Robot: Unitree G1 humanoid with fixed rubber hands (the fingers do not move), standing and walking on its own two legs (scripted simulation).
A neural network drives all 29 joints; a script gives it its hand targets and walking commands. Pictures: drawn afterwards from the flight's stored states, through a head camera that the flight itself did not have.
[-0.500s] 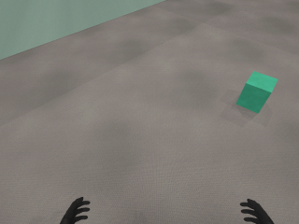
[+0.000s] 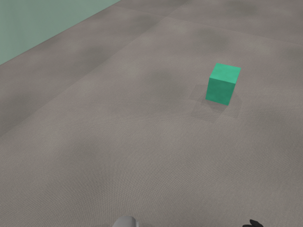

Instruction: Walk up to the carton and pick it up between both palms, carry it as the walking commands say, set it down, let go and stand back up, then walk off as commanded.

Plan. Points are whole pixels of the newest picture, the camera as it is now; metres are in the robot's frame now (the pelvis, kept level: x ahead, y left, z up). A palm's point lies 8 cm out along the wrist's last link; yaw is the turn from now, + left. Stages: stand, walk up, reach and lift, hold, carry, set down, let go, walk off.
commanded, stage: walk up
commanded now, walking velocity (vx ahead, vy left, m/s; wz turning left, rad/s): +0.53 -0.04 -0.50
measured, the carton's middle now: (222, 84) +1.30 -0.44 -0.63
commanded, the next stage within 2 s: none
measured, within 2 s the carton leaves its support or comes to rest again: neither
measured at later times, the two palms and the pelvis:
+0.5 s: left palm (100, 179) +0.27 +0.23 -0.11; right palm (251, 157) +0.37 -0.27 -0.11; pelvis +0.23 -0.03 -0.01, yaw -9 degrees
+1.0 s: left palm (141, 117) +0.55 +0.12 -0.13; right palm (271, 117) +0.54 -0.39 -0.12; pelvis +0.47 -0.12 -0.01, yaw -16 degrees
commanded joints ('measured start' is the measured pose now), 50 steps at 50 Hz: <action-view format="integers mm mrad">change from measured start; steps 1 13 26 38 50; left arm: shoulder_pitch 247 257 -90 156 -13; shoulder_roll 185 150 82 214 70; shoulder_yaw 61 57 60 65 44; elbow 78 138 -30 146 70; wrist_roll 1 7 11 16 -10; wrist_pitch -44 -37 2 -47 -63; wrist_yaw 60 66 2 55 46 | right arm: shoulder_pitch -208 -458 22 -170 324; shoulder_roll -53 4 -138 -69 -243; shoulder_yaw -54 -33 -88 -61 -105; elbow -120 -123 32 -67 93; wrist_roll -48 -25 -42 -28 -46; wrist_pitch -33 -40 -74 -69 -93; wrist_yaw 30 23 -39 19 -13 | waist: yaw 42 53 -110 43 -228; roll -142 -113 97 -223 397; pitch -59 41 80 -77 -367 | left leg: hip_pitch -289 -128 452 -188 942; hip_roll -51 -95 428 -44 395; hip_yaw -33 44 -248 -37 -405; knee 19 -496 -951 40 -815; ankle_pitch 109 270 205 -31 446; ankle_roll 15 22 239 45 167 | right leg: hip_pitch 436 407 -426 410 -311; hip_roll -224 -186 -151 -239 19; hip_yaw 515 424 103 514 60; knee -373 -355 455 -342 425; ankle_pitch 701 1052 -26 565 -39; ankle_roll -19 -16 70 -94 54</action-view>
